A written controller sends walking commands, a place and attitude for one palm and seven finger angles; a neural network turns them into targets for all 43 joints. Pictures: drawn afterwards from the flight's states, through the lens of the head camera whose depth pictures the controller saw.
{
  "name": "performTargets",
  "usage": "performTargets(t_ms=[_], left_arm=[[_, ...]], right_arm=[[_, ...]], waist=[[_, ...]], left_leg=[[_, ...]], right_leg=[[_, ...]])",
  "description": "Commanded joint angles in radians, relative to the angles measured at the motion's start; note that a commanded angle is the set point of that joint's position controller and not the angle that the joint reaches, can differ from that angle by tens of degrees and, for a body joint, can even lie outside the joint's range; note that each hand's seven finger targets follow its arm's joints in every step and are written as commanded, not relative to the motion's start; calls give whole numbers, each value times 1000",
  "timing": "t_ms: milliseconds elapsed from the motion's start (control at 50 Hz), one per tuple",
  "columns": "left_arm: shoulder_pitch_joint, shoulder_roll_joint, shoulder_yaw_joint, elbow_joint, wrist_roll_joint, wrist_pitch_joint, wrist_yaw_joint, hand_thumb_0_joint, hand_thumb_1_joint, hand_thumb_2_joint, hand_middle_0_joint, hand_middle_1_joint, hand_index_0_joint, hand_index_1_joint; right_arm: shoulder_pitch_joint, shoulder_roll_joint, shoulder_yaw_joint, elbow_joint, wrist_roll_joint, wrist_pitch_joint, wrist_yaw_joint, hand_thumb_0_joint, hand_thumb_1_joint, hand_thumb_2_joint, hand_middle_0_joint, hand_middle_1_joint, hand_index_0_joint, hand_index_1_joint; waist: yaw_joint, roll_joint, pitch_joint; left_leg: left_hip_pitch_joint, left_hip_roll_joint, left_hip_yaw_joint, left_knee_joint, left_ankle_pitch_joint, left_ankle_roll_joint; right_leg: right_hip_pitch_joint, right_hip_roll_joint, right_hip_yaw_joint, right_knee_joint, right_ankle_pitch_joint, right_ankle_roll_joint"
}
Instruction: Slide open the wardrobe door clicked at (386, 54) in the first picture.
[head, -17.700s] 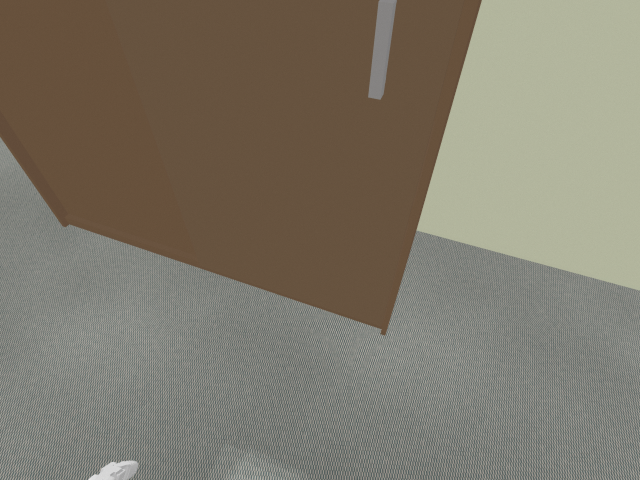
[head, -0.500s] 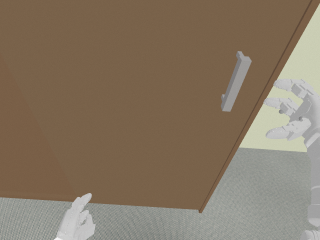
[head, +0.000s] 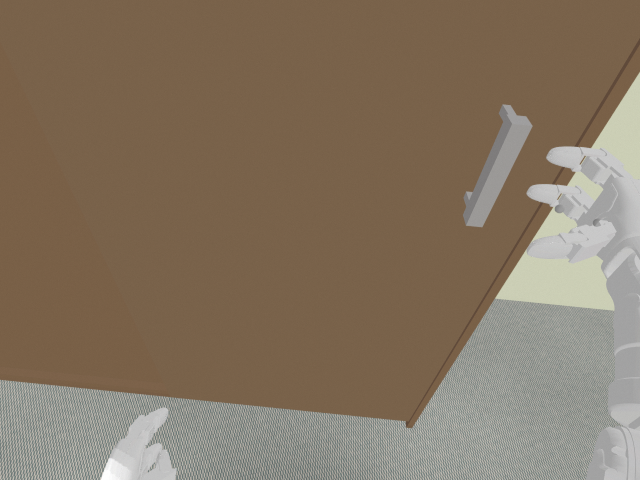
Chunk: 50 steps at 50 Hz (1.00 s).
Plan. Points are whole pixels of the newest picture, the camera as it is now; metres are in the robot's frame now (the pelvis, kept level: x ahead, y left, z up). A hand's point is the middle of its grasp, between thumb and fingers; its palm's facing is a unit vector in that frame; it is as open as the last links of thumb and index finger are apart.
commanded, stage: move the hooked fingers beside the handle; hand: right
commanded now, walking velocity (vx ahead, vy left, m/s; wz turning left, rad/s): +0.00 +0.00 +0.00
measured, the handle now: (489, 167) +0.47 -0.17 +0.20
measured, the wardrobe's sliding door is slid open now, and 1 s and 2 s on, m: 0.00 0.00 0.00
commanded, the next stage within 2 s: feel for the door with the fingertips in 0.86 s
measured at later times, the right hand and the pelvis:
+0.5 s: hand (568, 213) +0.39 -0.25 +0.20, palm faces +0.06 +1.00 -0.01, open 13.9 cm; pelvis +0.01 +0.00 +0.00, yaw +1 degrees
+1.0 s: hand (569, 214) +0.38 -0.25 +0.21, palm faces +0.05 +1.00 -0.01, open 13.9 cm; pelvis +0.00 -0.01 +0.00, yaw +0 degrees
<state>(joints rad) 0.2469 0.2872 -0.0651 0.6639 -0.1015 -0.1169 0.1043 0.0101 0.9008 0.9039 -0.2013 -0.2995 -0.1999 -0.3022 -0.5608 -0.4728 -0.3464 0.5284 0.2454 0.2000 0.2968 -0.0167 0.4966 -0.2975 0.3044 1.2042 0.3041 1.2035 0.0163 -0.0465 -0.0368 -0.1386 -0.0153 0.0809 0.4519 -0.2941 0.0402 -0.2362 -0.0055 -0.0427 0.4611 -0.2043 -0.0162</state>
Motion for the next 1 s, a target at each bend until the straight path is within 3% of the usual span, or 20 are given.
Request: performTargets(t_ms=[0, 40, 160, 200, 220, 240, 280, 320, 400, 480, 500, 540, 580, 600, 640, 720, 800, 820, 900, 980], left_arm=[[-78, 132, 55, -149, 1, -45, 11, 0, 900, 900, -200, -300, -200, -300], [-71, 130, 56, -150, 0, -44, 11, 0, 900, 900, -200, -300, -200, -300], [-58, 130, 61, -170, 2, -43, 6, 0, 900, 900, -200, -300, -200, -300], [-65, 127, 60, -175, -1, -43, 3, 0, 900, 900, -200, -300, -200, -300], [-59, 129, 60, -172, -1, -43, 3, 0, 900, 900, -200, -300, -200, -300], [-52, 136, 64, -164, -1, -43, 4, 0, 900, 900, -200, -300, -200, -300], [-48, 145, 67, -164, -1, -37, 6, 0, 900, 900, -200, -300, -200, -300], [-55, 136, 66, -170, -3, -38, 6, 0, 900, 900, -200, -300, -200, -300], [-63, 131, 63, -176, 2, -39, 4, 0, 900, 900, -200, -300, -200, -300], [-64, 130, 61, -170, -1, -40, 6, 0, 900, 900, -200, -300, -200, -300], [-72, 126, 56, -174, -1, -42, 6, 0, 900, 900, -200, -300, -200, -300], [-71, 127, 58, -172, -3, -42, 7, 0, 900, 900, -200, -300, -200, -300], [-66, 132, 58, -168, -1, -38, 8, 0, 900, 900, -200, -300, -200, -300], [-73, 133, 58, -172, 0, -38, 8, 0, 900, 900, -200, -300, -200, -300], [-77, 125, 55, -176, -1, -39, 8, 0, 900, 900, -200, -300, -200, -300], [-83, 121, 53, -180, 4, -41, 5, 0, 900, 900, -200, -300, -200, -300], [-88, 121, 52, -177, 1, -36, 5, 0, 900, 900, -200, -300, -200, -300], [-93, 121, 50, -175, -1, -34, 7, 0, 900, 900, -200, -300, -200, -300], [-95, 119, 51, -181, 4, -36, 5, 0, 900, 900, -200, -300, -200, -300], [-104, 114, 51, -177, 1, -38, 7, 0, 900, 900, -200, -300, -200, -300]], right_arm=[[-427, -328, -103, -132, 7, -78, -10, 0, 500, -300, 300, 1200, 300, 1200], [-477, -340, -101, -130, -1, -89, -8, 0, 500, -300, 300, 1200, 300, 1200], [-458, -372, -137, -166, 0, -133, 21, 0, 500, -300, 300, 1200, 300, 1200], [-429, -320, -97, -183, 7, -129, 31, 0, 500, -300, 300, 1200, 300, 1200], [-426, -292, -76, -161, 14, -117, 34, 0, 500, -300, 300, 1200, 300, 1200], [-407, -310, -101, -127, 21, -106, 35, 0, 500, -300, 300, 1200, 300, 1200], [-361, -347, -130, -115, 21, -93, 34, 0, 500, -300, 300, 1200, 300, 1200], [-426, -319, -93, -172, 15, -95, 33, 0, 500, -300, 300, 1200, 300, 1200], [-441, -341, -119, -255, 15, -117, 22, 0, 500, -300, 300, 1200, 300, 1200], [-395, -338, -124, -219, 19, -105, 22, 0, 500, -300, 300, 1200, 300, 1200], [-427, -294, -81, -226, 17, -99, 26, 0, 500, -300, 300, 1200, 300, 1200], [-412, -273, -67, -193, 17, -82, 23, 0, 500, -300, 300, 1200, 300, 1200], [-386, -304, -91, -178, 20, -77, 18, 0, 500, -300, 300, 1200, 300, 1200], [-412, -323, -104, -197, 16, -78, 16, 0, 500, -300, 300, 1200, 300, 1200], [-451, -275, -60, -221, 15, -82, 16, 0, 500, -300, 300, 1200, 300, 1200], [-441, -299, -93, -271, 17, -95, 4, 0, 500, -300, 300, 1200, 300, 1200], [-388, -281, -85, -214, 17, -72, 3, 0, 500, -300, 300, 1200, 300, 1200], [-434, -254, -47, -236, 14, -70, 3, 0, 500, -300, 300, 1200, 300, 1200], [-414, -278, -82, -281, 15, -71, -13, 0, 500, -300, 300, 1200, 300, 1200], [-425, -207, -24, -293, 27, -68, -20, 0, 500, -300, 300, 1200, 300, 1200]], waist=[[-7, 53, -216], [2, 5, -219], [-9, -25, -280], [-6, -38, -261], [1, -9, -237], [1, 38, -220], [-10, 47, -213], [4, 12, -224], [-3, -23, -277], [-5, -8, -237], [3, -40, -231], [5, -7, -201], [-1, 21, -201], [-1, 7, -225], [8, -10, -234], [-5, -21, -282], [-11, -3, -218], [4, -13, -207], [-11, -13, -249], [0, 3, -220]], left_leg=[[-60, 30, -74, -76, 316, -28], [-73, 31, -79, -75, 311, -27], [-35, 28, -76, -54, 385, -22], [-52, 23, -70, -57, 382, -21], [-74, 22, -67, -61, 368, -23], [-83, 21, -67, -65, 350, -27], [-75, 25, -71, -67, 347, -29], [-89, 22, -71, -65, 343, -28], [-62, 19, -72, -57, 371, -22], [-79, 19, -67, -64, 340, -21], [-90, 19, -68, -63, 331, -20], [-120, 15, -57, -70, 276, -18], [-107, 17, -60, -76, 279, -17], [-96, 17, -66, -71, 295, -19], [-104, 16, -57, -64, 298, -15], [-73, 15, -58, -61, 333, -12], [-96, 15, -54, -72, 284, -12], [-108, 15, -53, -73, 276, -12], [-86, 12, -52, -74, 284, -8], [-105, 13, -49, -84, 249, -10]], right_leg=[[158, 1, 56, -19, 153, -44], [162, 1, 54, -14, 149, -43], [191, 1, 53, -1, 213, -45], [204, -1, 49, -2, 219, -46], [194, -2, 53, -2, 203, -47], [174, -3, 55, -3, 179, -47], [155, -3, 48, -1, 175, -48], [176, -2, 51, -2, 180, -49], [210, -1, 55, 4, 220, -48], [200, -6, 55, 3, 200, -46], [201, -2, 54, -3, 188, -45], [192, -6, 69, -11, 153, -42], [183, -7, 67, -8, 155, -43], [186, -6, 65, -10, 165, -44], [207, -7, 73, -7, 181, -40], [237, -6, 76, -6, 225, -39], [204, -9, 76, -20, 177, -38], [208, -10, 76, -23, 170, -37], [232, -11, 84, -25, 194, -36], [231, -15, 83, -29, 162, -36]])
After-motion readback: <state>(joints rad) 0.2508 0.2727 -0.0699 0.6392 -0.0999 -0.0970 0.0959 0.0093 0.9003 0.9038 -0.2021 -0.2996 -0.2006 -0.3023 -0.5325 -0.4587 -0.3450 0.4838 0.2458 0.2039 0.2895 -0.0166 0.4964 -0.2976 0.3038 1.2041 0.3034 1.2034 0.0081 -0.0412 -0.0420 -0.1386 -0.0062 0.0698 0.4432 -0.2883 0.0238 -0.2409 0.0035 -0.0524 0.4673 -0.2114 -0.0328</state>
